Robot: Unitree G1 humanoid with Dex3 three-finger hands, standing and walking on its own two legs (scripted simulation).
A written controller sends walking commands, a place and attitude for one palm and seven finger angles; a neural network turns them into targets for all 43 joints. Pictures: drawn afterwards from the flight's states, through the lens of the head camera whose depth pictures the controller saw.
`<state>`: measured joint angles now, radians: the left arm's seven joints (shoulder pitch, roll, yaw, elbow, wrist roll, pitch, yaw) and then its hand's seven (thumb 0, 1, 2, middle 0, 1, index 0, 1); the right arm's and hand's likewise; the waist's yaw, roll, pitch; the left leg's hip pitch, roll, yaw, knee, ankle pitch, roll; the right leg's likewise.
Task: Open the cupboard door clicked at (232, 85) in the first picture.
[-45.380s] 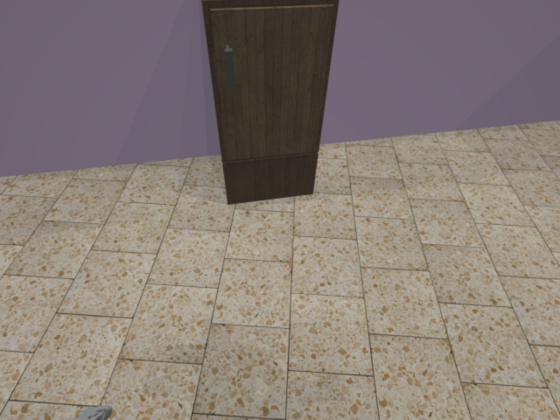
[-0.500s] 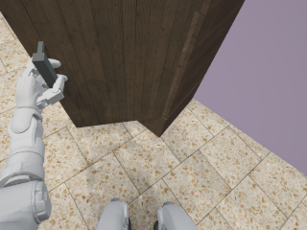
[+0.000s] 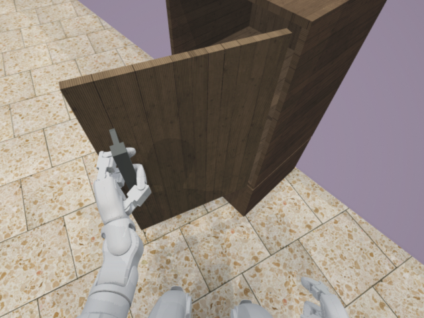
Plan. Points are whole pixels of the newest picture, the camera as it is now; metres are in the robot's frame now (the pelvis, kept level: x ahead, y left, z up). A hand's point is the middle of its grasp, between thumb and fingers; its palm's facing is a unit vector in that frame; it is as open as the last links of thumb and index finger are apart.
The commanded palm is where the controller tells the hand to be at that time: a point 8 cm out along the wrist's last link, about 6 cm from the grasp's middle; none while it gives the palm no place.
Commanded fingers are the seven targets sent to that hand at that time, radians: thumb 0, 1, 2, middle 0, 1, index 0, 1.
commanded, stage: pull the door open along its arc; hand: left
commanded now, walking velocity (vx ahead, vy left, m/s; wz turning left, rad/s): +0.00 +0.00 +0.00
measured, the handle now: (124, 161) +0.40 +0.19 +0.04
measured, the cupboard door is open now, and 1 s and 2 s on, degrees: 72 88 89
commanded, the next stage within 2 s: open thumb and fingers to let go in 0.24 s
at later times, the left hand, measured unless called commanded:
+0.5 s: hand (179, 223) +0.28 +0.08 +0.03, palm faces +0.41 -0.91 -0.03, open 6.4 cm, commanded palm +0.23 +0.13 +0.04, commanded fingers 0.00 0.27 0.63 -0.35 -1.28 -0.35 -1.28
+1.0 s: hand (176, 222) +0.28 +0.08 +0.03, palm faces +0.39 -0.92 +0.00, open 14.2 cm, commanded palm +0.23 +0.13 +0.04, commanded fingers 0.00 -0.50 0.30 -0.20 -0.60 -0.20 -0.60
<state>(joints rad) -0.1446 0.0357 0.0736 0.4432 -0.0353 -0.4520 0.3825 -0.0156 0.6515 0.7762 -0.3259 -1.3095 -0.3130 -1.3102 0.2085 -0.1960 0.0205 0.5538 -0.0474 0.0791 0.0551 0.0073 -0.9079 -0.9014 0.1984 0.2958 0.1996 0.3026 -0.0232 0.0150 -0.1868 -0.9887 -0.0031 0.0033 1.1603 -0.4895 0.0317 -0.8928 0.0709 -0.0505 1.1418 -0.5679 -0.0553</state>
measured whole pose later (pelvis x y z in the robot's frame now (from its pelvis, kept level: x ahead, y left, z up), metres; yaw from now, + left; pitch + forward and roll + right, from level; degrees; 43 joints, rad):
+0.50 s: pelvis -0.01 -0.04 +0.00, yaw +3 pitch +16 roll +1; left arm 0.11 -0.05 -0.15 0.27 0.08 -0.47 0.52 -0.02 0.60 0.76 -0.35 -1.33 -0.35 -1.33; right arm 0.16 -0.18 0.01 0.58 -0.07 0.00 0.02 0.01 -0.91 -0.90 0.20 0.30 0.20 0.30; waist -0.01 0.02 -0.18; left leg -0.97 -0.02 -0.04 1.15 -0.47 -0.02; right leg -0.88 0.06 -0.10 1.18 -0.59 -0.11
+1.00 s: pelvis +0.00 -0.03 +0.00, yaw +3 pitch +17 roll +0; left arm 0.16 -0.06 -0.16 0.22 0.07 -0.45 0.50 -0.01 -0.45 0.32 -0.27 -1.02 -0.27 -1.02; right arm 0.20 -0.20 0.00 0.57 -0.07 0.01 0.02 0.01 -0.91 -0.90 0.20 0.30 0.20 0.30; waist -0.01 0.02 -0.19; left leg -0.96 -0.02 -0.03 1.15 -0.48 -0.01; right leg -0.86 0.05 -0.09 1.16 -0.59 -0.09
